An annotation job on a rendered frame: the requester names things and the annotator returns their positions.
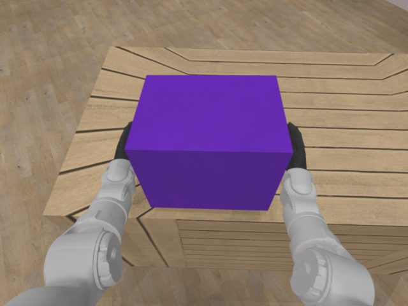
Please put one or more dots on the left robot forearm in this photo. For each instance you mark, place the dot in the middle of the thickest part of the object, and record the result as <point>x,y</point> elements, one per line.
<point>110,208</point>

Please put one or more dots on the left robot hand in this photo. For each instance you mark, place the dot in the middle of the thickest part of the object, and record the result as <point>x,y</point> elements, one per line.
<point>120,152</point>

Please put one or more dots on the pedestal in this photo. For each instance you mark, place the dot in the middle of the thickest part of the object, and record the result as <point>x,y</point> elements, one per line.
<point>352,112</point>

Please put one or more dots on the robot right upper arm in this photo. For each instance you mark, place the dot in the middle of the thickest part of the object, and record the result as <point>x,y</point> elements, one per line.
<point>323,278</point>

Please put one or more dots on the robot left upper arm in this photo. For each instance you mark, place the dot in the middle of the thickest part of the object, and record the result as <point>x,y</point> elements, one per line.
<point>80,267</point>

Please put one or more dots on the right robot forearm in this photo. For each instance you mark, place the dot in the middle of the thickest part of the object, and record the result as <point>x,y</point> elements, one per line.
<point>305,224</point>

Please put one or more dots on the carton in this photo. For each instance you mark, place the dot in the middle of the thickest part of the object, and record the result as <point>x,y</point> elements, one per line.
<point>210,141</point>

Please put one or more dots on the right robot hand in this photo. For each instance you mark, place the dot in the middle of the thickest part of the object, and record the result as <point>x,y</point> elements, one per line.
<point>298,159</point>

